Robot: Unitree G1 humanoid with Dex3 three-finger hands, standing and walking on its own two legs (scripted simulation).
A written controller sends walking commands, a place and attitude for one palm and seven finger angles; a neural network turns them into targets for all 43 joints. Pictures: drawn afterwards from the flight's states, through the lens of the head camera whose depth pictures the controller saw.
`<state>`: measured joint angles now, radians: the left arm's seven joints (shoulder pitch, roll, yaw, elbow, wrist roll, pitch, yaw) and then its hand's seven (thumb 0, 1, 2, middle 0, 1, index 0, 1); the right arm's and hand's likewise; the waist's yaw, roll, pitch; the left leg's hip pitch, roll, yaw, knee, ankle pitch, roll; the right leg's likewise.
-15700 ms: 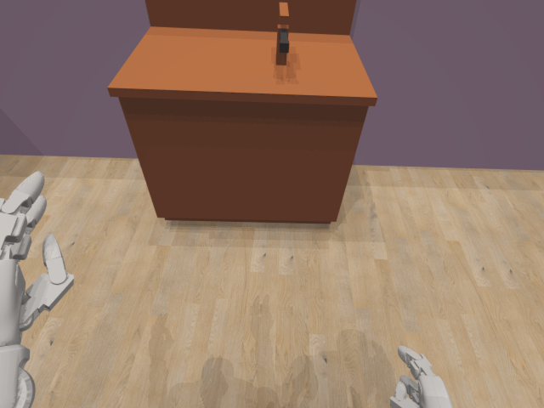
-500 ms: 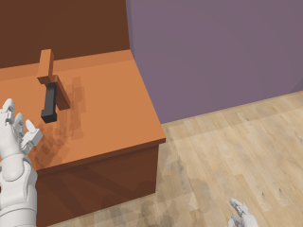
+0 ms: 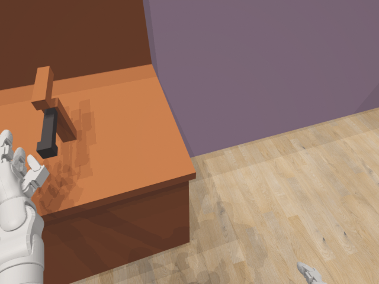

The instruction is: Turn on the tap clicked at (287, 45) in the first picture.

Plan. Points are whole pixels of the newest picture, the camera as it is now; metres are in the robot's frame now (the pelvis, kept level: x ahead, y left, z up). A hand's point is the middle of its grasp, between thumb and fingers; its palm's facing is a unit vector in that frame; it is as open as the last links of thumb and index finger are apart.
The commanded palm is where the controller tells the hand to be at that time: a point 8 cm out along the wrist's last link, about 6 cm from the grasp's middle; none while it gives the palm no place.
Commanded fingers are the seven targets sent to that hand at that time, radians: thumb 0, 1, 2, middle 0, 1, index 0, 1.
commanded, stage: push the lever round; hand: left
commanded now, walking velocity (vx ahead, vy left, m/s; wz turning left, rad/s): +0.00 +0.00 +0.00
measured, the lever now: (47, 149) +0.35 +0.32 +0.10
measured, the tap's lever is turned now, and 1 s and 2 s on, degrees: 0 25 55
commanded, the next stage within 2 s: none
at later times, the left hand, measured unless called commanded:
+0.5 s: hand (63, 162) +0.33 +0.28 +0.09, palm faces +0.66 -0.75 -0.04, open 7.8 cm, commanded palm +0.28 +0.31 +0.09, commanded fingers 0.00 0.90 0.90 -0.15 -0.15 -0.15 -0.15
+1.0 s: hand (85, 153) +0.35 +0.25 +0.09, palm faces +0.74 -0.67 -0.06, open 7.7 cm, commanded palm +0.30 +0.27 +0.09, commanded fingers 0.00 0.90 0.90 -0.15 -0.15 -0.15 -0.15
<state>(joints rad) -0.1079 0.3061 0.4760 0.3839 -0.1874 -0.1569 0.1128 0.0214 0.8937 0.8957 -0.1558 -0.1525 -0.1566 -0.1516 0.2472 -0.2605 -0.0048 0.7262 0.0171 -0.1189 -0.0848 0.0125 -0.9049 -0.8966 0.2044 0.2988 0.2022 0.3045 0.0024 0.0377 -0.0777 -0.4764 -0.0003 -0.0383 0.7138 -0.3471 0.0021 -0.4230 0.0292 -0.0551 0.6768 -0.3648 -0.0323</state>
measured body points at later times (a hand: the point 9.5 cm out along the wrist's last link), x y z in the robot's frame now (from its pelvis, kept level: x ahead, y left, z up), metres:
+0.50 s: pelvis +0.00 +0.01 +0.00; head +0.02 +0.00 +0.45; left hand +0.29 +0.32 +0.09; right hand +0.15 -0.24 -0.11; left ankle +0.01 +0.12 -0.72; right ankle -0.01 -0.10 -0.72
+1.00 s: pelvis -0.01 +0.01 +0.00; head +0.01 +0.00 +0.45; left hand +0.31 +0.28 +0.10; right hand +0.15 -0.23 -0.11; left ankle +0.01 +0.12 -0.72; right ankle -0.01 -0.10 -0.72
